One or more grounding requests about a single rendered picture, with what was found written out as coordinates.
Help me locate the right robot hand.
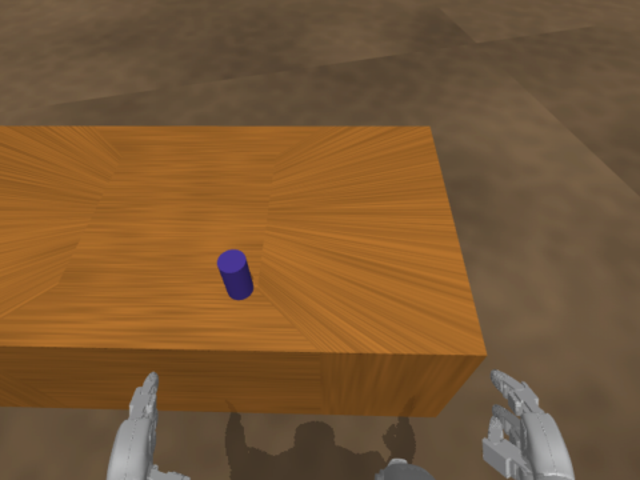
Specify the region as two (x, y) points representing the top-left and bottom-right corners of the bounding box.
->
(482, 369), (575, 480)

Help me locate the left robot hand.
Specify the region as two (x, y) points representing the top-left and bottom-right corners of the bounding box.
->
(106, 372), (191, 480)

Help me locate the can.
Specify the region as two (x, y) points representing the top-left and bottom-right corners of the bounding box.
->
(217, 249), (254, 300)

